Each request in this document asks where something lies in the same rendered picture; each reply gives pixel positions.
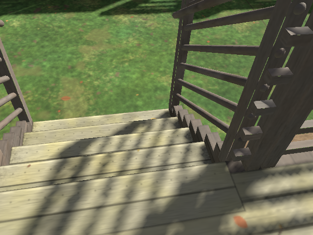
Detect stairs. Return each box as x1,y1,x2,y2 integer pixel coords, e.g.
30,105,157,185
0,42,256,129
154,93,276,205
0,109,211,192

